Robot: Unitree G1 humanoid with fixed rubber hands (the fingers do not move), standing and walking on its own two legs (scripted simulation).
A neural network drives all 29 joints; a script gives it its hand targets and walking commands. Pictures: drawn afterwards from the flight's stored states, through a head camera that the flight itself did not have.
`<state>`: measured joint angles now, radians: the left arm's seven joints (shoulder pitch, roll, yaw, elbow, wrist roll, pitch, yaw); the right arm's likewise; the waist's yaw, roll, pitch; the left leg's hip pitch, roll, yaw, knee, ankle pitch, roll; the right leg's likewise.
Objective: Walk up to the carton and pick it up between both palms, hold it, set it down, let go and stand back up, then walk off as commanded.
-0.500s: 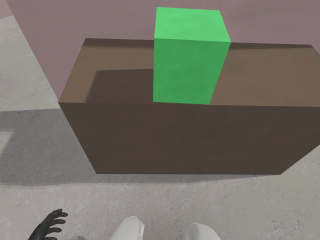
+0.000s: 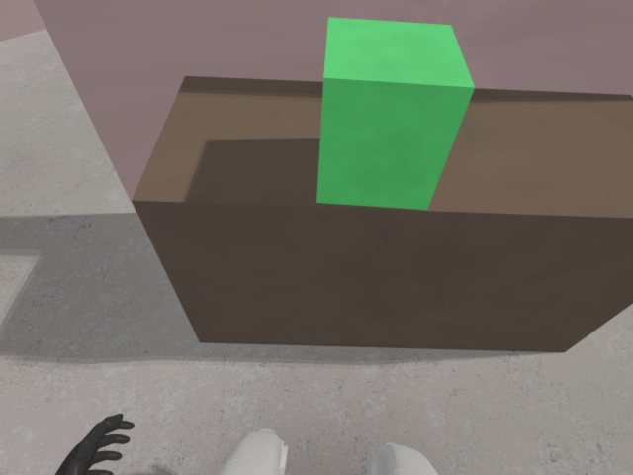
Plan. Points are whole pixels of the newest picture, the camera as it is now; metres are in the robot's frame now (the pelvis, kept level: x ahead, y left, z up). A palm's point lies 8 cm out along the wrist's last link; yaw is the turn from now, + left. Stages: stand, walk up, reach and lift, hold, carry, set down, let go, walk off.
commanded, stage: walk up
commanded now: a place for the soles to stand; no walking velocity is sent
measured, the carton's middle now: (380, 118) +0.68 -0.08 +0.07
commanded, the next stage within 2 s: none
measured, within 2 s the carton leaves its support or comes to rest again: neither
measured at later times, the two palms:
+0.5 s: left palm out of the picture +0.12 +0.30 -0.08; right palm out of the picture +0.07 -0.32 -0.07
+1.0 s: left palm (124, 455) +0.15 +0.25 -0.07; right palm (631, 470) +0.16 -0.38 -0.07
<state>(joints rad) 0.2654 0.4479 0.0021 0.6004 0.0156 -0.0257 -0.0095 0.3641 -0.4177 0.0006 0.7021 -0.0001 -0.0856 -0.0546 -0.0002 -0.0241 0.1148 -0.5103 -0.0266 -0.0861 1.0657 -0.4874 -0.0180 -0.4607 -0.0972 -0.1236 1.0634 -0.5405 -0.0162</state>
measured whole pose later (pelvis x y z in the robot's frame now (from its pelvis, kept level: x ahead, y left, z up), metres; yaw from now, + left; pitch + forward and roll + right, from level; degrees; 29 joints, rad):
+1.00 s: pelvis +0.08 -0.06 +0.01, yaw +1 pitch -4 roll +0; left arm 0.41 0.46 0.00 0.60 0.02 -0.06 -0.03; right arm 0.37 -0.43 0.00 0.71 0.00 -0.07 -0.02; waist 0.00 -0.02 0.07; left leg -0.54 -0.01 -0.09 1.23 -0.46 -0.01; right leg -0.39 -0.09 -0.16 1.03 -0.56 -0.03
